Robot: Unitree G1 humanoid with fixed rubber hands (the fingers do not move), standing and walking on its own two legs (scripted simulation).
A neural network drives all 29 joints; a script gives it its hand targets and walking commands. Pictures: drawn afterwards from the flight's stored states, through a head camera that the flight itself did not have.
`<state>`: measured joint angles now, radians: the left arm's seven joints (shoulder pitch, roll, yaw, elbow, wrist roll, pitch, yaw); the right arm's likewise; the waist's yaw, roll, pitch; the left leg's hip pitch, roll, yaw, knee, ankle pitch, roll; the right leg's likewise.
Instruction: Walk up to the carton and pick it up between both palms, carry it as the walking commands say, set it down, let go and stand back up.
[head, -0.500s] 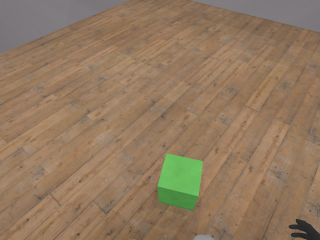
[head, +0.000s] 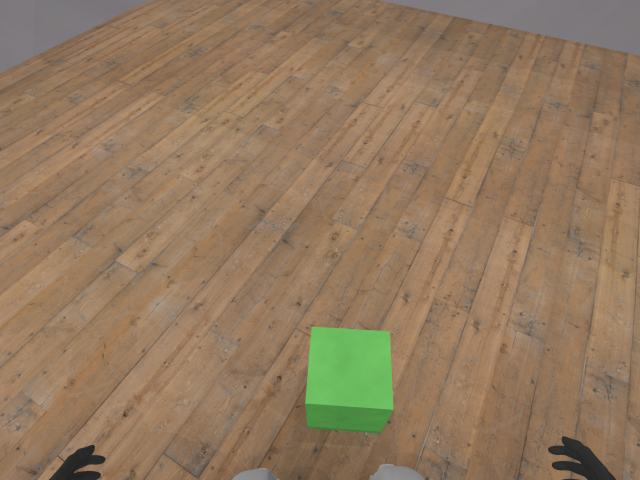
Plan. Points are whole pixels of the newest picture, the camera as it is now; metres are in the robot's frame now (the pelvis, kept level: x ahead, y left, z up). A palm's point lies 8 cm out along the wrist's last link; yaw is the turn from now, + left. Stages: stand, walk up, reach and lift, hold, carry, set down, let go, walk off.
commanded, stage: walk up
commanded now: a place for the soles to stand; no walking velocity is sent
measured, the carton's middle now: (347, 381) +0.44 -0.05 -0.62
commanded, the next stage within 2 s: reach and lift in 1.94 s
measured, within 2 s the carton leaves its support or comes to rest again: neither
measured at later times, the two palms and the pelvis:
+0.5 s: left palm (72, 471) +0.14 +0.32 -0.07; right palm out of the picture +0.10 -0.34 -0.07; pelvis +0.00 +0.00 +0.02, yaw -6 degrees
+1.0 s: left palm out of the picture +0.14 +0.28 -0.07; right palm out of the picture +0.04 -0.39 -0.07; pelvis -0.01 -0.04 +0.02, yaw -7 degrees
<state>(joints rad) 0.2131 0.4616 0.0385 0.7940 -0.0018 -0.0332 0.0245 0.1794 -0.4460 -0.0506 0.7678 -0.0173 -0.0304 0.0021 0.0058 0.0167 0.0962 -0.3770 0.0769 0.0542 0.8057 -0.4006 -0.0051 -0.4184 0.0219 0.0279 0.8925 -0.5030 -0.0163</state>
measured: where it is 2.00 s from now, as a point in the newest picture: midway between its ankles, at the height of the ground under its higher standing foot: outside the picture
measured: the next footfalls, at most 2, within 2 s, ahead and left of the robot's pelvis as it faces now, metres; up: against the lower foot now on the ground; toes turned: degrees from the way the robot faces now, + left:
left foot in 1.06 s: +0.06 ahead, +0.08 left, +0.00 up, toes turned -7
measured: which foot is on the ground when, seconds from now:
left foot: down 0.00-0.82, up 0.84-1.00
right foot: down 0.00-1.00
